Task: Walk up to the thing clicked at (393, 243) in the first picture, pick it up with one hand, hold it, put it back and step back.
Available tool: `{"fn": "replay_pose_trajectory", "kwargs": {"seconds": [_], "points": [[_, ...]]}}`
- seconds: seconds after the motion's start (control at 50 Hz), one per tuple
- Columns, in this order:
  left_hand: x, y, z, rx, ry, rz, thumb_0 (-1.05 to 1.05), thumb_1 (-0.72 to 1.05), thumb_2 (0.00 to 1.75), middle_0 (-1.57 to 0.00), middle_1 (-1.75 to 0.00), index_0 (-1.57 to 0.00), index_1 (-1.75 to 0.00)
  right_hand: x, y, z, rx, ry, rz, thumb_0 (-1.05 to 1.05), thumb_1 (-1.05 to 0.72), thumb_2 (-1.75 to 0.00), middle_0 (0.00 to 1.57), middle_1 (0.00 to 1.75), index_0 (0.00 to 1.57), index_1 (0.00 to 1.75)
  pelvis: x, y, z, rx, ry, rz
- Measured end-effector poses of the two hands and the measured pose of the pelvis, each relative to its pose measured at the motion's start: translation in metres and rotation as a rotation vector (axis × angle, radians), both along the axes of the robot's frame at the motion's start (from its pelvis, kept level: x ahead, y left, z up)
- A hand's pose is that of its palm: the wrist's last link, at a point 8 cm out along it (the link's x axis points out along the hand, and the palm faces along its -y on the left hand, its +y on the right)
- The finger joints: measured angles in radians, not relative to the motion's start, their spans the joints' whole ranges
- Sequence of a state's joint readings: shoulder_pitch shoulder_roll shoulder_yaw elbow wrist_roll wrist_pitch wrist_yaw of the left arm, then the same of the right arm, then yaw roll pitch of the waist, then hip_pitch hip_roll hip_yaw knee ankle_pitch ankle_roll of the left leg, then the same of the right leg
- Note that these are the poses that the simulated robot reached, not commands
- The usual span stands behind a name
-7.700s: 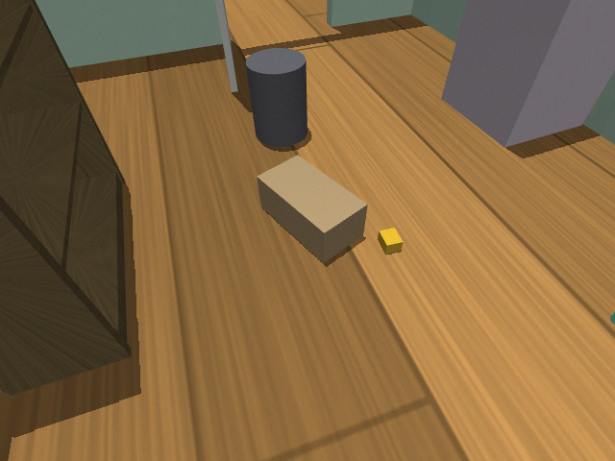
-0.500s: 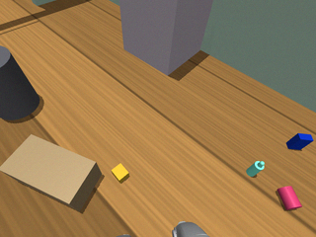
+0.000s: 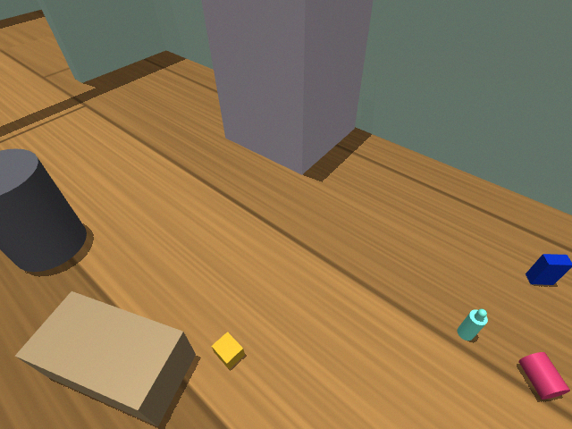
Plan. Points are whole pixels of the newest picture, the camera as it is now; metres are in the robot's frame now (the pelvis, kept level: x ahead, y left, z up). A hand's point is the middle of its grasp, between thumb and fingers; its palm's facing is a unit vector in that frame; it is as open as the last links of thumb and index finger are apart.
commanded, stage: walk up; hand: left
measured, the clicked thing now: (228, 350) +0.54 +0.23 -0.74
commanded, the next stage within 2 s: stand in 0.44 s
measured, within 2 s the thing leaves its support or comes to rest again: neither
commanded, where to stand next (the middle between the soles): +0.13 -0.01 m, yaw +0 degrees
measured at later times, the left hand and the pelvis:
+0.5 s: hand out of the picture +0.11 +0.24 -0.14, palm faces -0.03 -0.95 -0.32, open 7.4 cm; pelvis +0.01 +0.00 +0.01, yaw +0 degrees
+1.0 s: hand out of the picture +0.07 +0.26 -0.14, palm faces -0.03 -0.94 -0.34, open 7.4 cm; pelvis +0.00 +0.00 +0.01, yaw +0 degrees
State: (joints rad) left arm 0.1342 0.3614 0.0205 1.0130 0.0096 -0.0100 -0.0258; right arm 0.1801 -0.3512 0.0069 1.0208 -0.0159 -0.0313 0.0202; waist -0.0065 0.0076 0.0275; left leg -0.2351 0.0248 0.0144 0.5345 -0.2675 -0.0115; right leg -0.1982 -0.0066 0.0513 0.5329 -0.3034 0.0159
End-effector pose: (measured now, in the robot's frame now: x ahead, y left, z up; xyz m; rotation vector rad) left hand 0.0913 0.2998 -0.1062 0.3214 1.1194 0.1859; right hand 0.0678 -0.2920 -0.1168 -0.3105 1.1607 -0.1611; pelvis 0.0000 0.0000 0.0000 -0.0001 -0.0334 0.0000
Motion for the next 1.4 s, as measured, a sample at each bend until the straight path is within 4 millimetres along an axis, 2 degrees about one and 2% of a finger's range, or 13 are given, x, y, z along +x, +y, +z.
{"fn": "replay_pose_trajectory", "kwargs": {"seconds": [0.26,0.48,1.06,1.4], "points": [[0.012,-0.006,0.001,-0.004,0.046,0.001,0.00,0.90,0.89,-0.20,-0.30,-0.20,-0.30,0.014,-0.016,0.011,-0.039,0.009,-0.041,0.01,-0.90,-0.90,0.21,0.30,0.20,0.30,0.008,-0.002,0.007,0.003,-0.003,-0.007],[0.009,-0.013,-0.002,-0.020,0.068,0.004,0.00,0.90,0.89,-0.20,-0.30,-0.20,-0.30,0.025,-0.013,0.015,-0.028,-0.001,-0.044,0.01,-0.91,-0.90,0.21,0.30,0.20,0.30,0.009,-0.004,0.011,0.000,-0.007,-0.007],[-0.026,0.001,-0.001,-0.005,0.121,0.028,0.00,0.90,0.89,-0.20,-0.30,-0.20,-0.30,0.002,-0.002,0.012,-0.013,0.063,-0.049,0.01,-0.91,-0.90,0.21,0.30,0.20,0.30,-0.002,0.003,0.014,0.000,-0.007,0.002],[-0.034,0.001,-0.001,-0.003,0.129,0.029,0.00,0.90,0.89,-0.20,-0.30,-0.20,-0.30,-0.002,-0.002,0.010,-0.011,0.076,-0.046,0.01,-0.91,-0.90,0.21,0.30,0.20,0.30,-0.003,0.003,0.014,0.000,-0.004,0.008]]}}
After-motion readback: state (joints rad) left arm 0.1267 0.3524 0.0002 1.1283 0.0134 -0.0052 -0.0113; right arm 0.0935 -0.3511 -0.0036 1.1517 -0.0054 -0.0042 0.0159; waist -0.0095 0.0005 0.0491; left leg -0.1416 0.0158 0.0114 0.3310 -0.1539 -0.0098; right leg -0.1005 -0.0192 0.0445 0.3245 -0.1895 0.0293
